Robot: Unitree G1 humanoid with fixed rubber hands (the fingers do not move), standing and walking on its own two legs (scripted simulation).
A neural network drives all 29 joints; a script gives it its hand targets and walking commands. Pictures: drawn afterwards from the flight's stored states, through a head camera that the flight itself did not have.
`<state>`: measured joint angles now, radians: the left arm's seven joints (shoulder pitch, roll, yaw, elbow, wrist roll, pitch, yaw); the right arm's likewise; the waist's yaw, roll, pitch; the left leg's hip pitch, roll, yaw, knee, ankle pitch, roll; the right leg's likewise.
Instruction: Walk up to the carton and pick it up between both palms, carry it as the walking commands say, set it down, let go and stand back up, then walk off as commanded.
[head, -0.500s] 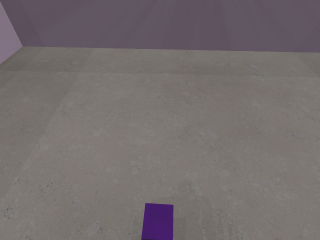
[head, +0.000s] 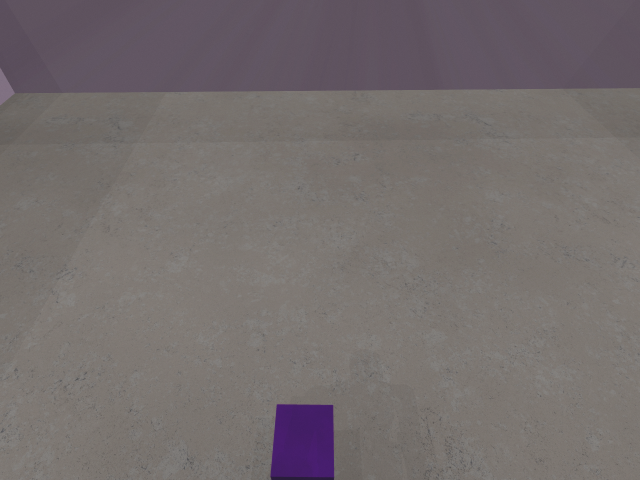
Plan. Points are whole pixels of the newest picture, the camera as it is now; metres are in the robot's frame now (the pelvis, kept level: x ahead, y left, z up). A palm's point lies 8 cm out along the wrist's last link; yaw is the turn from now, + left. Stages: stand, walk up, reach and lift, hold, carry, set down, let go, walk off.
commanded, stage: walk up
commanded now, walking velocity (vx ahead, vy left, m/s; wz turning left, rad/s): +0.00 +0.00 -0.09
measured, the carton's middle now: (304, 451) +0.37 +0.03 -0.67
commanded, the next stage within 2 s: stand in 1.44 s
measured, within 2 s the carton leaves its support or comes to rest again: neither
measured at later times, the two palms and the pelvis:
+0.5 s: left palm out of the picture +0.00 +0.21 -0.15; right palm out of the picture +0.01 -0.21 -0.15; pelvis +0.00 +0.00 +0.00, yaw -1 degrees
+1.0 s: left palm out of the picture +0.03 +0.23 -0.15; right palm out of the picture +0.00 -0.21 -0.15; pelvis -0.01 +0.01 -0.01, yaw -4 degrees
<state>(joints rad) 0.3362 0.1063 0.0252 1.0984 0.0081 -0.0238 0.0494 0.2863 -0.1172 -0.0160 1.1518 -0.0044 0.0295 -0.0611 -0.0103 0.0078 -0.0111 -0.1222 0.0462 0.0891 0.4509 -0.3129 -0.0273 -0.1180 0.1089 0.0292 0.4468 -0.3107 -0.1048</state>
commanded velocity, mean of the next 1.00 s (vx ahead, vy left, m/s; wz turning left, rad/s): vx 0.00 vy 0.00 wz -0.08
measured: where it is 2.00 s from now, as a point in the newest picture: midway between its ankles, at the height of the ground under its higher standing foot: outside the picture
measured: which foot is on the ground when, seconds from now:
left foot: down 0.00-1.00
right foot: down 0.00-1.00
